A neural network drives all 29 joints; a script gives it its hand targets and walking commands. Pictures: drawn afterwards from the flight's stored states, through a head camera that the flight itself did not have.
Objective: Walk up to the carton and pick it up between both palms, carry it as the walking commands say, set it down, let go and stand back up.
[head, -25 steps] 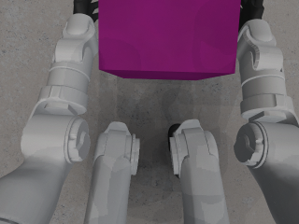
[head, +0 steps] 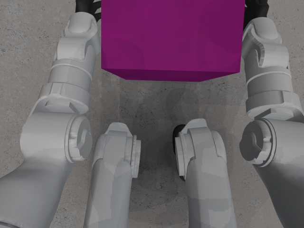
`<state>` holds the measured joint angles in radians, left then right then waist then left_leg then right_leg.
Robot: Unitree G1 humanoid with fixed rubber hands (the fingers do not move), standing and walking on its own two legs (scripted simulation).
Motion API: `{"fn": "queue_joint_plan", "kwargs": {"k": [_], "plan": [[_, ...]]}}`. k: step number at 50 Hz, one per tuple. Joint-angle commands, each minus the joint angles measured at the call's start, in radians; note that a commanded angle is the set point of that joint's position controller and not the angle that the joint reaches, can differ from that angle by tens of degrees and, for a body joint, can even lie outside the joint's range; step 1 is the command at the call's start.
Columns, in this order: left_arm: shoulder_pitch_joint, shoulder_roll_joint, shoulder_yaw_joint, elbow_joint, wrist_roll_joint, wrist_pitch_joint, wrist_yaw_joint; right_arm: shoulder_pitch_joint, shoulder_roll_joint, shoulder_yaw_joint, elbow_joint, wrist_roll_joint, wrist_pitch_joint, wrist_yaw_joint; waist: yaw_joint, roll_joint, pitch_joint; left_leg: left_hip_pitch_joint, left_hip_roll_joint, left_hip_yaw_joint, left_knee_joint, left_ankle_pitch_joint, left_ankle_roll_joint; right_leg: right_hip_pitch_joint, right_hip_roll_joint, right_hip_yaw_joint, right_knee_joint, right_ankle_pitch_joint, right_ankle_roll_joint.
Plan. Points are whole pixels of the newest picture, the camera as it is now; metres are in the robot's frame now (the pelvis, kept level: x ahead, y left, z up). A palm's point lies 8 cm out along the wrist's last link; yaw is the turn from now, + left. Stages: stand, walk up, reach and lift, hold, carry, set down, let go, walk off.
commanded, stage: set down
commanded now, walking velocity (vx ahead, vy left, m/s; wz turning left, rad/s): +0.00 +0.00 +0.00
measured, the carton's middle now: (167, 20) +0.55 -0.05 -0.23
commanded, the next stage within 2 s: none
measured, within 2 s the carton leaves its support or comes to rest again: rests again in 0.26 s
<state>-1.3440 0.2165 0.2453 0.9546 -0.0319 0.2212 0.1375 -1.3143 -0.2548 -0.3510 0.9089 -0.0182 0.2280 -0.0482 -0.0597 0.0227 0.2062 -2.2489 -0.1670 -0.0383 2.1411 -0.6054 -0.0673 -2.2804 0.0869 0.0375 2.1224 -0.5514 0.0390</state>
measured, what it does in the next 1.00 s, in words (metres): stands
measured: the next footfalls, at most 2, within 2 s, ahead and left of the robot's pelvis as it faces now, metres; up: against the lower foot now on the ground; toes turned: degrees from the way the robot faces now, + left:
none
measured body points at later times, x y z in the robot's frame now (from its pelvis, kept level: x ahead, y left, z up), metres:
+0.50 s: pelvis +0.00 +0.00 -0.01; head +0.35 -0.02 +0.27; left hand +0.56 +0.11 -0.16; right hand +0.53 -0.22 -0.16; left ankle +0.10 +0.12 -0.35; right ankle +0.11 -0.12 -0.35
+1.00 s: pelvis -0.01 +0.00 -0.01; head +0.34 -0.02 +0.26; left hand +0.56 +0.11 -0.17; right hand +0.53 -0.23 -0.16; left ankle +0.10 +0.12 -0.35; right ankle +0.11 -0.12 -0.35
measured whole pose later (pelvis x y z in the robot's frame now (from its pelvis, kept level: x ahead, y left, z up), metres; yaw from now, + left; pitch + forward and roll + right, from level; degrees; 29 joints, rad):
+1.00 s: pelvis -0.01 +0.00 -0.01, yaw +0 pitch +36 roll +0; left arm -1.41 0.23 0.28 1.01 0.02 0.19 0.09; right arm -1.38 -0.30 -0.37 0.99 -0.05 0.20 0.02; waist -0.06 0.03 0.31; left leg -2.23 -0.14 -0.02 2.19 -0.59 -0.05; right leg -2.26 0.05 0.02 2.17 -0.54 0.02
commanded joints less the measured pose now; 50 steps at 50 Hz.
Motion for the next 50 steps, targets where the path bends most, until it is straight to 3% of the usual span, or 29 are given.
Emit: {"fn": "queue_joint_plan", "kwargs": {"k": [1,10,39,50], "plan": [[-0.662,-0.909,-0.349,-0.184,-0.097,-0.053,-0.223,-0.597,0.868,0.374,-0.108,0.098,-0.024,0.259,-0.053,0.047,-1.17,0.489,-0.001,0.106,-0.151,0.33,0.041,0.611,0.024,-0.1,-0.133,0.395,-0.026],[-0.629,-0.886,-0.336,-0.156,-0.085,-0.063,-0.225,-0.58,0.858,0.377,-0.09,0.097,-0.034,0.263,-0.045,0.036,-1.107,0.455,0.0,0.101,-0.136,0.331,0.046,0.589,0.021,-0.09,-0.121,0.402,-0.026],[-0.602,-0.795,-0.23,-0.035,-0.01,-0.037,-0.265,-0.569,0.78,0.29,0.013,0.033,-0.016,0.294,-0.037,0.033,-0.844,0.354,0.019,0.093,-0.136,0.159,0.067,0.478,0.003,-0.079,-0.117,0.215,-0.042],[-0.575,-0.582,-0.191,-0.021,0.0,-0.059,-0.216,-0.531,0.557,0.233,0.04,0.026,-0.05,0.243,-0.04,0.038,-0.849,0.404,0.029,0.097,-0.134,0.144,0.051,0.512,-0.01,-0.091,-0.115,0.19,-0.034]]}}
